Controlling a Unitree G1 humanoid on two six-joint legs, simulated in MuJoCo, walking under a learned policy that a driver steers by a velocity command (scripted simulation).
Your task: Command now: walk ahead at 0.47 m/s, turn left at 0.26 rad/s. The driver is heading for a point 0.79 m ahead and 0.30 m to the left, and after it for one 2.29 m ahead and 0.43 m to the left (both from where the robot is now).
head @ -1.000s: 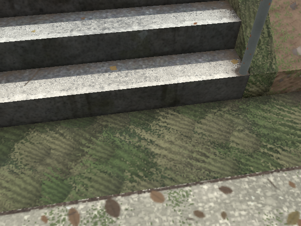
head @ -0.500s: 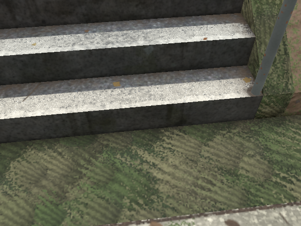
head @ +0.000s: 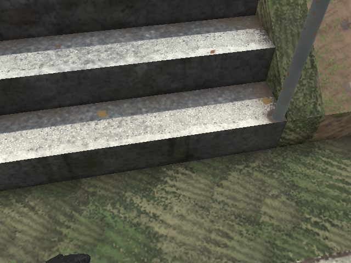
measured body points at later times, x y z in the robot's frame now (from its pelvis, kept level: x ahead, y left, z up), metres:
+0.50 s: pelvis +0.24 +0.02 -0.01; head +0.27 +0.05 +0.44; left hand +0.14 +0.26 -0.16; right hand +0.49 -0.15 -0.11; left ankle +0.33 +0.11 -0.73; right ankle +0.10 -0.12 -0.72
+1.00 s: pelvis +0.49 +0.10 +0.00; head +0.52 +0.12 +0.45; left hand +0.55 +0.41 -0.09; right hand +0.62 -0.16 -0.12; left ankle +0.33 +0.11 -0.73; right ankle +0.65 +0.06 -0.72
